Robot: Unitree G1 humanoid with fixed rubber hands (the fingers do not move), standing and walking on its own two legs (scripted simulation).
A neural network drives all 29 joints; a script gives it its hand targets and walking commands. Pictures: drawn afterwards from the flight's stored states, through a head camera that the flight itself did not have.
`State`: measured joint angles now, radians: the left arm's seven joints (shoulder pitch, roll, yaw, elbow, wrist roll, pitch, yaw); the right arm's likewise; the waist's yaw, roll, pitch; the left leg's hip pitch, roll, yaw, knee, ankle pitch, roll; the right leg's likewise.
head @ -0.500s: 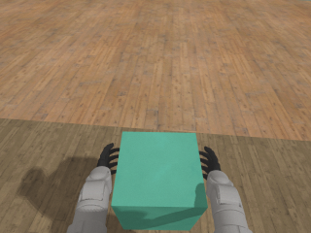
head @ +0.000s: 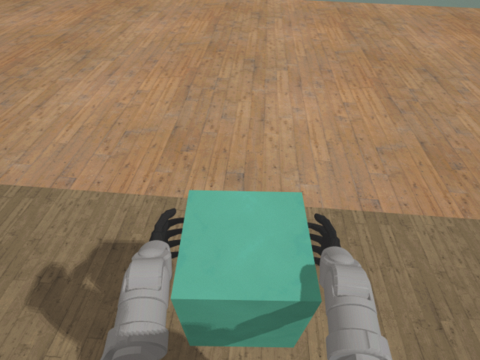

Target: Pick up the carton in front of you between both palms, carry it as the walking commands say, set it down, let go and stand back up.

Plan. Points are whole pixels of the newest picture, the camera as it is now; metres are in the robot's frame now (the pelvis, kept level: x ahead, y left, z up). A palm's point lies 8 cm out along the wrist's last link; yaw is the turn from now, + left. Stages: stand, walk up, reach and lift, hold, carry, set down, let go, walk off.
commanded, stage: reach and lift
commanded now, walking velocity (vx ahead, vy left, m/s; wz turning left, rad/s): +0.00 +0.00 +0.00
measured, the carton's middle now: (243, 272) +0.30 +0.00 -0.04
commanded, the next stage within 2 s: hold in 0.56 s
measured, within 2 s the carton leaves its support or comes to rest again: neither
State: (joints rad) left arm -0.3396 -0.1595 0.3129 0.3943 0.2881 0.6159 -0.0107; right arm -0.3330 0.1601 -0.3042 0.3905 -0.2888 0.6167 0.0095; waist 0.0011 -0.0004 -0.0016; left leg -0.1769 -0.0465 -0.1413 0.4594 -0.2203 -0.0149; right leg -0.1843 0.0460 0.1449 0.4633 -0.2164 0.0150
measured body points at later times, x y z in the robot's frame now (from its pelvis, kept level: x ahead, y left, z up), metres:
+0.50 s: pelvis +0.02 +0.00 +0.01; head -0.01 +0.00 +0.45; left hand +0.32 +0.15 +0.03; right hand +0.32 -0.15 +0.03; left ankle +0.02 +0.13 -0.74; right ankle +0.03 -0.13 -0.74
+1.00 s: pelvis +0.01 +0.00 +0.01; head -0.04 +0.00 +0.45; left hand +0.31 +0.15 +0.05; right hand +0.31 -0.15 +0.05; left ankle +0.02 +0.13 -0.74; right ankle +0.03 -0.13 -0.74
